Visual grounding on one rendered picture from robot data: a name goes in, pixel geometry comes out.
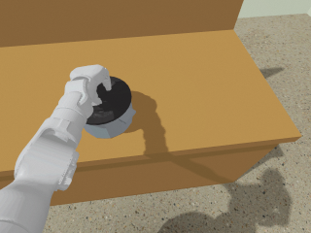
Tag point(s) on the knob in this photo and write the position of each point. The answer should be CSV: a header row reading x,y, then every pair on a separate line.
x,y
101,91

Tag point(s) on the robot left hand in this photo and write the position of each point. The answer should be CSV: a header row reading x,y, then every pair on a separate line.
x,y
99,74

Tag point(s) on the robot left upper arm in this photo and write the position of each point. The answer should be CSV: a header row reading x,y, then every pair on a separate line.
x,y
24,204

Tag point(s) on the lid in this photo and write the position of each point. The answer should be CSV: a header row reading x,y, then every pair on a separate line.
x,y
115,104

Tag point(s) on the table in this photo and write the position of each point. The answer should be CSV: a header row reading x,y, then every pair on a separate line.
x,y
205,114

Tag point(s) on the robot left forearm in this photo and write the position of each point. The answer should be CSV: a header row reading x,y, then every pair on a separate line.
x,y
68,119

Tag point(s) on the pot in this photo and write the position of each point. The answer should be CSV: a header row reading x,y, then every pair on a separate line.
x,y
114,128

